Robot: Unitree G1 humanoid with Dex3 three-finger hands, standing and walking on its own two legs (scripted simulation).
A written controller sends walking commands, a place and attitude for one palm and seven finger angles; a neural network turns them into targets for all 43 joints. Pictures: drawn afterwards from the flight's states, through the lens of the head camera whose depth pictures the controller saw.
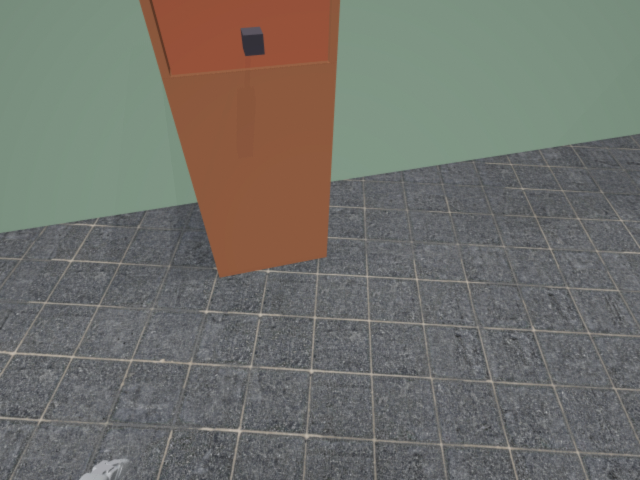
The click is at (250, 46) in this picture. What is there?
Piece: drawer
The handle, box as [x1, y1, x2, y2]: [241, 27, 264, 55]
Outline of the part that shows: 241,28 242,43 245,55 263,54 263,39 260,28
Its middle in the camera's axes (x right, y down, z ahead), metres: -0.16 -0.46 +0.88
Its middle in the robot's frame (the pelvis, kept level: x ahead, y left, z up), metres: +0.97 +0.22 +0.13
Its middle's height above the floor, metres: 0.90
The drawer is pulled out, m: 0.00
